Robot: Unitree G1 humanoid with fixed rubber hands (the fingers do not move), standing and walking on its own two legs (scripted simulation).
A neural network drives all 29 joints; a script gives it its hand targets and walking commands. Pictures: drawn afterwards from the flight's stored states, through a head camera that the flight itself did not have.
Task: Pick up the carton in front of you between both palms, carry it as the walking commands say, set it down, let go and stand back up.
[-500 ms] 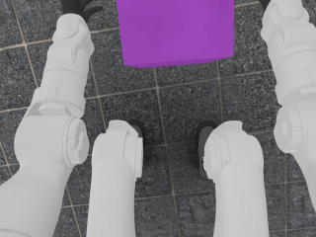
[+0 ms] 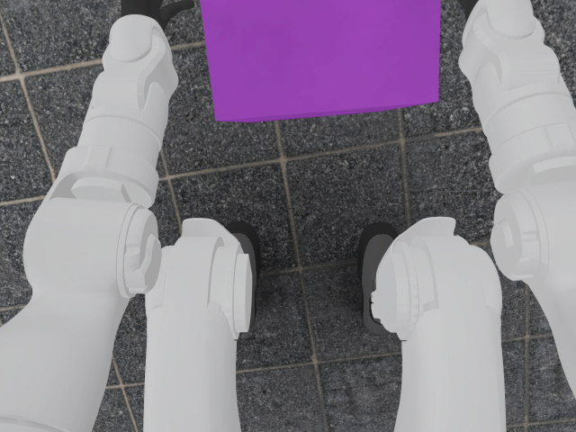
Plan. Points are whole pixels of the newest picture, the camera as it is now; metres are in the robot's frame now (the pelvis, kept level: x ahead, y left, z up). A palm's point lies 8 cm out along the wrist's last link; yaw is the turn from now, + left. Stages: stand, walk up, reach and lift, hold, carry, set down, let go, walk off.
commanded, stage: reach and lift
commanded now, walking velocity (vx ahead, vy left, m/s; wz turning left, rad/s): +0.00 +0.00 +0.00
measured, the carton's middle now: (313, 30) +0.53 -0.01 -0.24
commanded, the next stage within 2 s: none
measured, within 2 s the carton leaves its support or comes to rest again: leaves its support in 0.46 s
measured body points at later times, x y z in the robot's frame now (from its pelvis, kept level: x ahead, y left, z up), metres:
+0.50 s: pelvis +0.00 +0.00 +0.00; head +0.36 -0.01 +0.26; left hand +0.55 +0.15 -0.17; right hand +0.55 -0.15 -0.17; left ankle +0.11 +0.13 -0.33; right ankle +0.11 -0.13 -0.33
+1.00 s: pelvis -0.01 +0.00 +0.10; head +0.25 -0.01 +0.47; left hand +0.51 +0.15 +0.04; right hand +0.51 -0.15 +0.04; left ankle +0.11 +0.13 -0.33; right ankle +0.11 -0.13 -0.33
